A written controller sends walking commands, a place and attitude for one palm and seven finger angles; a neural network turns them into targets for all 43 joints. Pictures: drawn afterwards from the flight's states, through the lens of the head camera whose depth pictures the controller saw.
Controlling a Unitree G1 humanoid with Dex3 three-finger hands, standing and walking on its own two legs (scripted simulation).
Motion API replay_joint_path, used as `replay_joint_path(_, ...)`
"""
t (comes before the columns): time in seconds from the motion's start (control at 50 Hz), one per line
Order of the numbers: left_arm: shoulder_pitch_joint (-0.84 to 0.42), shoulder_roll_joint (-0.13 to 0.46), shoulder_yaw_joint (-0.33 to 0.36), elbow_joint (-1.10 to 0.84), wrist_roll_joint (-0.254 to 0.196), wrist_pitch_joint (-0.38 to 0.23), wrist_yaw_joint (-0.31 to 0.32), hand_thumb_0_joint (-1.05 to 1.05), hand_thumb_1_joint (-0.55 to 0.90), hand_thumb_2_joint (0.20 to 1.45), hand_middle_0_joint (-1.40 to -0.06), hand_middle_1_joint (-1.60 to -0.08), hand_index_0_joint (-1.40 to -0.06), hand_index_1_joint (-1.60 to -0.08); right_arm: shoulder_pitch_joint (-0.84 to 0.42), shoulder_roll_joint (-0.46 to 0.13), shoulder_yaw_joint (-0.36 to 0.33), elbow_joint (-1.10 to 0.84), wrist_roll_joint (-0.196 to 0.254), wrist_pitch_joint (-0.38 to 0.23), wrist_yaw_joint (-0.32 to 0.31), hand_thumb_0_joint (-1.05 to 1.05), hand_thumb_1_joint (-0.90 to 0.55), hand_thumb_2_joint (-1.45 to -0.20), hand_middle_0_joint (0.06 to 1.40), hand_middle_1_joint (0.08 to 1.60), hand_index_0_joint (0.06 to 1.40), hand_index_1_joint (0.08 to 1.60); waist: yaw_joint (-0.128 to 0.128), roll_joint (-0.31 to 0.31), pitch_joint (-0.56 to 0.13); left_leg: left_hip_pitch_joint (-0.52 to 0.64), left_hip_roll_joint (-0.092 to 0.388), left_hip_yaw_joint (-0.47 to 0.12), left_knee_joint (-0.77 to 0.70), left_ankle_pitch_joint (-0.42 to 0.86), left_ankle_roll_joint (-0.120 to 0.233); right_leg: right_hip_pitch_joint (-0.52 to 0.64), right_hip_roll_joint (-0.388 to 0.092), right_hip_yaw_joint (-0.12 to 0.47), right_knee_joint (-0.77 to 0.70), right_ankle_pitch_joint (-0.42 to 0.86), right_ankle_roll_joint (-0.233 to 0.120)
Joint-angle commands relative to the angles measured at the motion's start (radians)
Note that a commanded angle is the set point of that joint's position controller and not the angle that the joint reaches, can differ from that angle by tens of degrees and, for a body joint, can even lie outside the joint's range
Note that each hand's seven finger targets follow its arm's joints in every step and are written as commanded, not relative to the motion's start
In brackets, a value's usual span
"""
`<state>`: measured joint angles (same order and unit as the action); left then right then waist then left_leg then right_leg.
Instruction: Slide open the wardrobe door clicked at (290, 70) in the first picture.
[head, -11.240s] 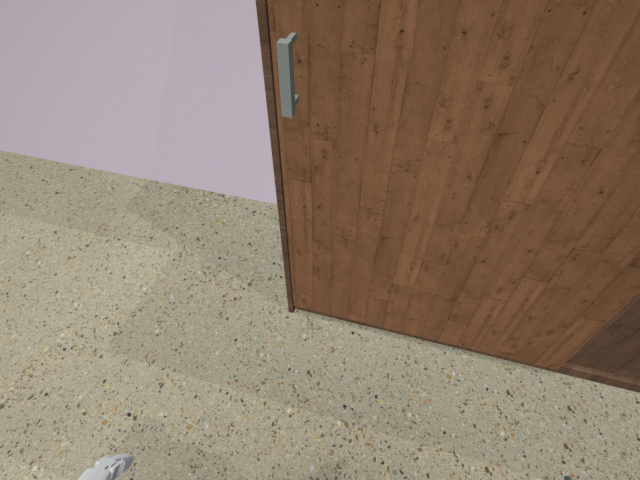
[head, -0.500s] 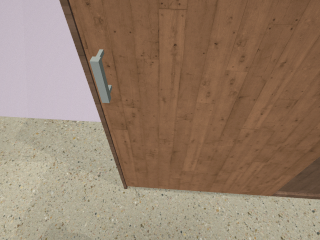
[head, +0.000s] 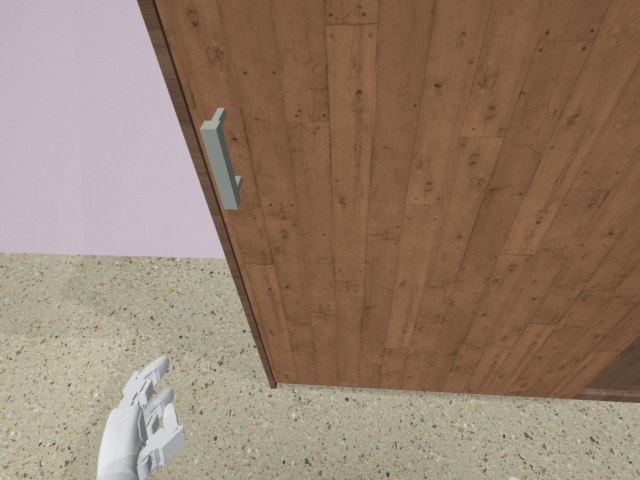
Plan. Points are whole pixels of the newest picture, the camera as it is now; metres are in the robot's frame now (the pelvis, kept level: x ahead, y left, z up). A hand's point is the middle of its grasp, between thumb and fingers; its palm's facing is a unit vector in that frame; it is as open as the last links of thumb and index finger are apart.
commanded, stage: raise the hand with hooked fingers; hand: left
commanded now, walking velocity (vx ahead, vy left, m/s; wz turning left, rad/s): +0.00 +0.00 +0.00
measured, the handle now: (226, 159) +0.52 +0.16 +0.15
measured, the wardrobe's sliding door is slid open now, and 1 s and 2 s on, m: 0.00 0.00 0.00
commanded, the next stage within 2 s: move the hooked fingers beside the handle in 1.92 s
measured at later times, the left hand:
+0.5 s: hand (166, 419) +0.18 +0.18 +0.05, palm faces -0.09 -0.99 -0.11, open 10.1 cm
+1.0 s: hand (100, 350) +0.23 +0.25 +0.10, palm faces +0.01 -0.99 -0.10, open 13.0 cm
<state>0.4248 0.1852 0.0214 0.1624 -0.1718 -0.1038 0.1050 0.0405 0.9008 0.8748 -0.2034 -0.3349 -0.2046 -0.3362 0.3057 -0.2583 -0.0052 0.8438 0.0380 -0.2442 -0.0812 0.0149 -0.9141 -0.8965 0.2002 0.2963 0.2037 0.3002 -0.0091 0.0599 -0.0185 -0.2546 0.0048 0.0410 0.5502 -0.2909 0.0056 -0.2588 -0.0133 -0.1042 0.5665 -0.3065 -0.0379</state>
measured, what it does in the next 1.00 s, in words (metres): stands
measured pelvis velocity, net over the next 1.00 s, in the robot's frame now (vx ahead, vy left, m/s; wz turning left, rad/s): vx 0.00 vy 0.02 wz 0.00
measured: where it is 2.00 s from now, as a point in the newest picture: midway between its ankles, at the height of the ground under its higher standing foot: outside the picture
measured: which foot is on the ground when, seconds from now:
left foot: down 0.00-1.00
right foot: down 0.00-1.00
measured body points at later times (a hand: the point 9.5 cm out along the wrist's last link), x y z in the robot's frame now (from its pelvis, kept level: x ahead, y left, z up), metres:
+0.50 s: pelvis -0.03 +0.01 -0.05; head +0.00 +0.01 +0.40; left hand +0.18 +0.23 +0.06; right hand +0.18 -0.19 -0.11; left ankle +0.00 +0.12 -0.73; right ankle +0.00 -0.09 -0.73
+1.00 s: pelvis +0.00 +0.02 -0.01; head -0.01 +0.02 +0.44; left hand +0.23 +0.31 +0.11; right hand +0.18 -0.22 -0.07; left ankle +0.00 +0.12 -0.73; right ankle +0.00 -0.09 -0.73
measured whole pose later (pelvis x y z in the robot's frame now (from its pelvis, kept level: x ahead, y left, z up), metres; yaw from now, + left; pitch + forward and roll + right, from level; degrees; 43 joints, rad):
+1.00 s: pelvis +0.00 +0.02 -0.01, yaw +0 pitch +1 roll -1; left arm 0.23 0.37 0.31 -0.05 -0.34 -0.11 -0.34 0.00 -0.28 0.40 -0.29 -1.06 -0.29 -1.06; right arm 0.24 -0.27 0.04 0.60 0.06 -0.29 -0.10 0.01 -0.90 -0.90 0.20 0.30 0.20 0.30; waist 0.02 0.02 -0.04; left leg -0.36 0.01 0.03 0.68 -0.35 0.03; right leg -0.33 -0.01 -0.11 0.64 -0.33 -0.02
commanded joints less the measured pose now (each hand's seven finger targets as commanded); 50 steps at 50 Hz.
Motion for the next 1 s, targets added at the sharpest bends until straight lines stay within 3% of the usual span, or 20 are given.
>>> replay_joint_path(0.0, 0.168, -0.105, -0.032, 0.005, -0.044, -0.242, -0.129, 0.000, 0.667, 0.800, -0.217, -0.450, -0.217, -0.450, -0.149, -0.108, -0.060, -0.256, -0.021, -0.098, 0.014, 0.000, -0.900, -0.900, 0.200, 0.300, 0.200, 0.300, 0.021, -0.450, 0.095, -0.248, -0.008, -0.060, 0.069, -0.029, 0.003, -0.254, -0.014, 0.061, -0.048, -0.153, 0.046)
replay_joint_path(0.02, 0.253, -0.094, -0.004, 0.001, -0.066, -0.308, -0.191, 0.000, 0.643, 0.790, -0.218, -0.465, -0.218, -0.465, -0.166, -0.109, -0.069, -0.285, -0.024, -0.092, 0.030, 0.000, -0.900, -0.900, 0.200, 0.300, 0.200, 0.300, 0.047, -0.468, 0.072, -0.302, -0.015, -0.052, 0.101, -0.032, -0.006, -0.234, -0.017, 0.078, -0.016, -0.130, 0.047)
replay_joint_path(0.04, 0.345, -0.023, 0.085, 0.038, -0.069, -0.352, -0.256, 0.000, 0.620, 0.780, -0.220, -0.480, -0.220, -0.480, -0.182, -0.115, -0.085, -0.314, -0.022, -0.076, 0.055, 0.000, -0.900, -0.900, 0.200, 0.300, 0.200, 0.300, 0.086, -0.369, 0.040, -0.298, -0.027, -0.036, 0.121, 0.010, -0.017, -0.181, -0.020, 0.092, 0.023, -0.028, 0.032)
replay_joint_path(0.08, 0.312, 0.049, 0.132, -0.012, -0.079, -0.423, -0.374, 0.000, 0.573, 0.760, -0.223, -0.510, -0.223, -0.510, -0.228, -0.132, -0.093, -0.391, -0.025, -0.048, 0.081, 0.000, -0.900, -0.900, 0.200, 0.300, 0.200, 0.300, 0.072, -0.271, -0.032, -0.318, -0.045, -0.005, 0.184, 0.054, -0.021, -0.130, -0.035, 0.097, 0.100, 0.138, 0.024)
replay_joint_path(0.1, 0.330, 0.088, 0.184, -0.011, -0.060, -0.410, -0.389, 0.000, 0.550, 0.750, -0.225, -0.525, -0.225, -0.525, -0.236, -0.120, -0.097, -0.418, -0.017, -0.032, 0.082, 0.000, -0.900, -0.900, 0.200, 0.300, 0.200, 0.300, 0.094, -0.224, -0.073, -0.335, -0.049, 0.009, 0.197, 0.069, -0.012, -0.116, -0.038, 0.099, 0.123, 0.168, 0.020)
replay_joint_path(0.14, 0.246, 0.163, 0.243, -0.130, -0.055, -0.361, -0.374, 0.000, 0.503, 0.730, -0.228, -0.555, -0.228, -0.555, -0.241, -0.113, -0.090, -0.461, -0.015, 0.012, 0.074, 0.000, -0.900, -0.900, 0.200, 0.300, 0.200, 0.300, 0.114, -0.088, -0.101, -0.351, -0.053, 0.026, 0.206, 0.051, -0.003, -0.135, -0.036, 0.118, 0.135, 0.109, 0.014)
replay_joint_path(0.22, -0.025, 0.140, 0.224, -0.520, -0.075, -0.430, -0.272, 0.000, 0.410, 0.690, -0.235, -0.615, -0.235, -0.615, -0.177, -0.068, -0.070, -0.509, -0.021, 0.018, 0.053, 0.000, -0.900, -0.900, 0.200, 0.300, 0.200, 0.300, 0.056, 0.117, -0.229, -0.249, -0.024, -0.006, 0.228, 0.068, 0.014, -0.218, -0.001, 0.094, 0.186, 0.072, 0.003)
replay_joint_path(0.24, -0.128, 0.162, 0.211, -0.640, -0.071, -0.475, -0.249, 0.000, 0.387, 0.680, -0.237, -0.630, -0.237, -0.630, -0.148, -0.073, -0.064, -0.498, -0.030, 0.013, 0.051, 0.000, -0.900, -0.900, 0.200, 0.300, 0.200, 0.300, 0.025, 0.108, -0.247, -0.241, -0.012, -0.032, 0.246, 0.068, 0.017, -0.255, 0.012, 0.086, 0.210, 0.069, 0.005)
replay_joint_path(0.3, -0.158, 0.073, 0.055, -0.698, -0.060, -0.572, -0.267, 0.000, 0.317, 0.650, -0.242, -0.675, -0.242, -0.675, -0.126, -0.081, -0.046, -0.454, -0.026, -0.019, 0.043, 0.000, -0.900, -0.900, 0.200, 0.300, 0.200, 0.300, -0.043, 0.140, -0.250, -0.184, 0.004, -0.067, 0.284, 0.062, 0.024, -0.369, 0.026, 0.072, 0.220, 0.029, 0.001)
replay_joint_path(0.36, -0.221, 0.067, -0.018, -0.572, -0.076, -0.543, -0.358, 0.000, 0.247, 0.620, -0.247, -0.720, -0.247, -0.720, -0.119, -0.112, -0.029, -0.418, -0.011, -0.056, 0.028, 0.000, -0.900, -0.900, 0.200, 0.300, 0.200, 0.300, -0.101, 0.040, -0.154, -0.230, 0.016, -0.103, 0.286, -0.032, 0.030, -0.398, 0.026, 0.070, 0.187, -0.040, 0.014)
replay_joint_path(0.42, -0.123, 0.157, 0.062, -0.354, -0.062, -0.362, -0.429, 0.000, 0.177, 0.590, -0.252, -0.765, -0.252, -0.765, -0.127, -0.131, -0.027, -0.431, 0.012, -0.045, 0.007, 0.000, -0.900, -0.900, 0.200, 0.300, 0.200, 0.300, -0.062, -0.112, -0.106, -0.333, 0.006, -0.106, 0.226, -0.155, 0.029, -0.334, 0.013, 0.098, 0.108, -0.183, 0.023)
replay_joint_path(0.48, -0.065, 0.237, 0.193, -0.313, -0.090, -0.143, -0.452, 0.000, 0.107, 0.560, -0.257, -0.810, -0.257, -0.810, -0.186, -0.121, -0.022, -0.486, 0.030, -0.011, -0.005, 0.000, -0.900, -0.900, 0.200, 0.300, 0.200, 0.300, 0.038, -0.086, -0.172, -0.296, -0.007, -0.084, 0.150, -0.115, 0.024, -0.208, -0.008, 0.089, 0.081, -0.162, 0.024)
replay_joint_path(0.54, -0.046, 0.272, 0.361, -0.417, -0.169, -0.057, -0.372, 0.000, 0.037, 0.530, -0.262, -0.855, -0.262, -0.855, -0.224, -0.082, -0.008, -0.498, 0.018, 0.005, -0.016, 0.000, -0.900, -0.900, 0.200, 0.300, 0.200, 0.300, 0.101, -0.112, -0.253, -0.239, -0.005, -0.084, 0.115, 0.002, 0.015, -0.069, -0.001, 0.051, 0.091, -0.049, 0.025)
replay_joint_path(0.6, -0.072, 0.233, 0.384, -0.589, -0.191, -0.127, -0.274, 0.000, -0.033, 0.500, -0.267, -0.900, -0.267, -0.900, -0.184, -0.056, 0.000, -0.479, 0.010, -0.019, -0.002, 0.000, -0.900, -0.900, 0.200, 0.300, 0.200, 0.300, 0.096, -0.020, -0.265, -0.163, 0.008, -0.081, 0.090, 0.136, 0.001, -0.062, 0.015, 0.015, 0.111, 0.106, 0.015)
replay_joint_path(0.64, -0.084, 0.219, 0.339, -0.601, -0.165, -0.184, -0.258, 0.000, -0.080, 0.480, -0.270, -0.930, -0.270, -0.930, -0.154, -0.065, -0.002, -0.450, 0.001, -0.038, 0.007, 0.000, -0.900, -0.900, 0.200, 0.300, 0.200, 0.300, 0.072, -0.037, -0.219, -0.157, 0.013, -0.078, 0.092, 0.174, 0.001, -0.087, 0.024, 0.017, 0.109, 0.140, 0.013)
replay_joint_path(0.7, -0.145, 0.192, 0.242, -0.521, -0.121, -0.220, -0.311, 0.000, -0.150, 0.450, -0.275, -0.975, -0.275, -0.975, -0.120, -0.098, -0.007, -0.411, 0.006, -0.066, 0.016, 0.000, -0.900, -0.900, 0.200, 0.300, 0.200, 0.300, 0.008, 0.022, -0.138, -0.142, 0.016, -0.073, 0.091, 0.112, 0.006, -0.168, 0.023, 0.027, 0.080, 0.092, 0.018)
replay_joint_path(0.74, -0.196, 0.194, 0.208, -0.444, -0.120, -0.190, -0.376, 0.000, -0.197, 0.430, -0.278, -1.005, -0.278, -1.005, -0.110, -0.119, -0.010, -0.399, 0.015, -0.078, 0.005, 0.000, -0.900, -0.900, 0.200, 0.300, 0.200, 0.300, -0.019, -0.026, -0.089, -0.156, 0.013, -0.080, 0.084, 0.055, 0.016, -0.173, 0.019, 0.042, 0.043, 0.047, 0.020)
replay_joint_path(0.84, -0.331, 0.379, 0.370, -0.434, -0.160, -0.090, -0.458, 0.000, -0.313, 0.380, -0.287, -1.080, -0.287, -1.080, -0.136, -0.140, -0.006, -0.399, 0.028, -0.097, -0.034, 0.000, -0.900, -0.900, 0.200, 0.300, 0.200, 0.300, 0.032, 0.004, -0.162, -0.092, 0.005, -0.091, 0.034, 0.057, 0.024, -0.067, 0.007, 0.054, -0.010, 0.029, 0.017)
replay_joint_path(0.9, -0.384, 0.409, 0.455, -0.493, -0.196, -0.091, -0.433, 0.000, -0.383, 0.350, -0.292, -1.125, -0.292, -1.125, -0.150, -0.119, 0.004, -0.404, 0.022, -0.107, -0.037, 0.000, -0.900, -0.900, 0.200, 0.300, 0.200, 0.300, 0.056, 0.035, -0.228, -0.014, 0.003, -0.095, 0.008, 0.162, 0.018, 0.004, 0.010, 0.034, -0.008, 0.145, 0.014)
replay_joint_path(0.98, -0.402, 0.380, 0.464, -0.425, -0.223, -0.079, -0.432, 0.000, -0.477, 0.310, -0.298, -1.185, -0.298, -1.185, -0.148, -0.114, 0.014, -0.388, 0.022, -0.106, -0.025, 0.000, -0.900, -0.900, 0.200, 0.300, 0.200, 0.300, 0.059, 0.047, -0.180, 0.023, 0.004, -0.084, -0.012, 0.265, 0.005, 0.031, 0.021, 0.021, -0.022, 0.274, 0.011)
